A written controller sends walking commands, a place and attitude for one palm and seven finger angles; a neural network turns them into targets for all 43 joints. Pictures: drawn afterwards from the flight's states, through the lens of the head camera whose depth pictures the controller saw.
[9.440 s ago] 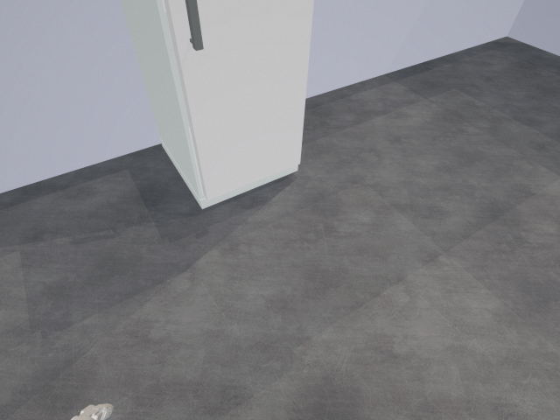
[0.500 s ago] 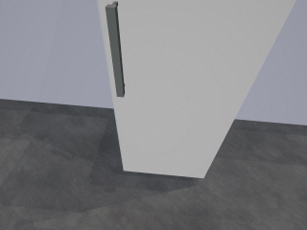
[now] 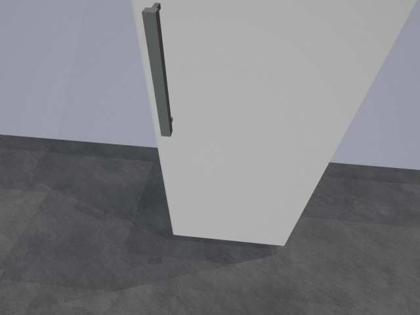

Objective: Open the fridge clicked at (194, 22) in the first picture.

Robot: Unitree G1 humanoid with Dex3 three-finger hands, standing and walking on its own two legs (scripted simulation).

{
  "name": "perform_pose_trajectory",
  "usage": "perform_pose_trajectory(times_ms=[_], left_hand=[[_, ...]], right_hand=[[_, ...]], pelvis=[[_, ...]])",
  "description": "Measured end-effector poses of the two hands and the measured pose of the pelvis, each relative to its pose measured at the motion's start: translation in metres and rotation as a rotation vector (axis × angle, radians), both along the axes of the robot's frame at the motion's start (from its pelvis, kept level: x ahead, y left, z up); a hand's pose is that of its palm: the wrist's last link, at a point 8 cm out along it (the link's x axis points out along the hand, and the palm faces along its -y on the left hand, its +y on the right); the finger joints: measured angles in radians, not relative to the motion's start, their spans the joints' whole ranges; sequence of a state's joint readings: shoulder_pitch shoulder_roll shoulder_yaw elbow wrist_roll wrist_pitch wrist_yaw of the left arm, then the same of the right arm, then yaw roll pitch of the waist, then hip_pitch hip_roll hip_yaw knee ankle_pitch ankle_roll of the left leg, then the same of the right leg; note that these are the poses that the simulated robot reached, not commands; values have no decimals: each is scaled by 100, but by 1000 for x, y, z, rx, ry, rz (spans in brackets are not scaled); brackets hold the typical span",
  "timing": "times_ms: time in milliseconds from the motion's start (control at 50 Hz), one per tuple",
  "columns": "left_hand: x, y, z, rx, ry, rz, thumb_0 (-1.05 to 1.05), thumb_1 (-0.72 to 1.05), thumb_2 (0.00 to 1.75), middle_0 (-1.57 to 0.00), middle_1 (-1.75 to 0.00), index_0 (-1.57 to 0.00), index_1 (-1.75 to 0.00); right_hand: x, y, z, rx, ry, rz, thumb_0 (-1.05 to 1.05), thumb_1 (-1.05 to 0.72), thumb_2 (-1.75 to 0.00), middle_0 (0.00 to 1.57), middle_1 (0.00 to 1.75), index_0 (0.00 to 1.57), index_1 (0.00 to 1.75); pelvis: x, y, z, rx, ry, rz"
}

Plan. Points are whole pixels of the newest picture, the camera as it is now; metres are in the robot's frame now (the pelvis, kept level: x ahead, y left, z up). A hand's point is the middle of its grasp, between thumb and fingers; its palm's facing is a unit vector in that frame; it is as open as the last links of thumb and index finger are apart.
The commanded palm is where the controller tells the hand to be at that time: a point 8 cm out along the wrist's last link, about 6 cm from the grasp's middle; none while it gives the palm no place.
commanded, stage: come to a stop and stand still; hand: left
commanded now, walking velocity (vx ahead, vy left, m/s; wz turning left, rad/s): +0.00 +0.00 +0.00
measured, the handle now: (162, 78) +0.57 +0.16 +0.17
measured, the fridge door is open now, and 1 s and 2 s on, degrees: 0 0 0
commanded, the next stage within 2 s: look again from close up in 0.04 s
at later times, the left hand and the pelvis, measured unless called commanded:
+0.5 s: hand out of the picture +0.04 +0.20 -0.17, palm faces -0.01 -0.96 -0.28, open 7.4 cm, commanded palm none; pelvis +0.00 -0.01 +0.00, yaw +0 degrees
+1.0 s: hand out of the picture +0.03 +0.19 -0.17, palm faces -0.01 -0.97 -0.25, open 7.4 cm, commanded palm none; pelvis +0.01 -0.01 +0.00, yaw -1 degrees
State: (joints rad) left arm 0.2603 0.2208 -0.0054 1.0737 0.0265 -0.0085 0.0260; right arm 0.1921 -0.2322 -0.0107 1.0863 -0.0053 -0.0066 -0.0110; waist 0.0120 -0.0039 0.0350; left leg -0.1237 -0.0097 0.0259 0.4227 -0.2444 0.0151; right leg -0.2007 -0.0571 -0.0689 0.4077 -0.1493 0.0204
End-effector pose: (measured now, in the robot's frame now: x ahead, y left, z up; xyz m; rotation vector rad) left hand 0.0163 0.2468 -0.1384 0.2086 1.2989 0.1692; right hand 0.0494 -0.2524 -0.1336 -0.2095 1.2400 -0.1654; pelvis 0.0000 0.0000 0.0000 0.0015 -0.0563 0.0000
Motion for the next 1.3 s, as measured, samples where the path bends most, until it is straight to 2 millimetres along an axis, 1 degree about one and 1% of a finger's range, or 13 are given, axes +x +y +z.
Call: perform_pose_trajectory(times_ms=[80,200,360,480,820,1040,1300], left_hand=[[6,0,2,6,-12,-5,0,91,90,-20,-30,-20,-30],[13,2,4,17,-19,-13,0,91,90,-20,-30,-20,-30],[16,3,7,28,-16,-16,0,91,90,-20,-30,-20,-30],[17,2,7,30,-11,-18,0,91,90,-20,-30,-20,-30],[15,-5,4,11,-2,-15,0,91,90,-20,-30,-20,-30],[11,-6,2,1,23,-11,0,91,90,-20,-30,-20,-30],[18,-3,2,3,20,-15,0,91,90,-20,-30,-20,-30]], right_hand=[[-2,-5,1,-6,9,-4,1,-90,-90,20,30,20,30],[-11,-12,0,-10,37,-13,1,-90,-90,20,30,20,30],[-25,-16,-1,-11,79,-23,1,-90,-90,20,30,20,30],[-30,-17,-2,-7,91,-28,1,-90,-90,20,30,20,30],[-25,-13,-1,0,81,-26,1,-90,-90,20,30,20,30],[-24,-10,-1,-2,92,-29,1,-90,-90,20,30,20,30],[-18,-6,0,-3,91,-29,1,-90,-90,20,30,20,30]], pelvis=[[1,-3,1,0,-1,0],[2,-6,1,0,0,-1],[3,-9,2,0,2,-1],[4,-10,2,0,1,-4],[7,-11,3,-1,3,-8],[11,-9,3,-2,8,-10],[16,-7,3,-3,9,-11]])
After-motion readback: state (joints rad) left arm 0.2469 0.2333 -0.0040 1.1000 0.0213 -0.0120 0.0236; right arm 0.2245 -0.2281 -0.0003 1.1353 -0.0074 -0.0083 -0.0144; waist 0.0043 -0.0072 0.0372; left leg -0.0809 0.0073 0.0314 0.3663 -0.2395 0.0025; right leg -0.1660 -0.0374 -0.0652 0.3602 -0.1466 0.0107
